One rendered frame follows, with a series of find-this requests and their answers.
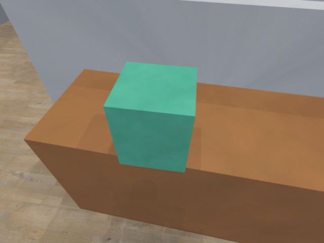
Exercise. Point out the pedestal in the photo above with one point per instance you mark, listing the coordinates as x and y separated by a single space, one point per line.
254 172

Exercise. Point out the carton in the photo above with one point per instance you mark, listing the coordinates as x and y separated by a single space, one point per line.
150 112

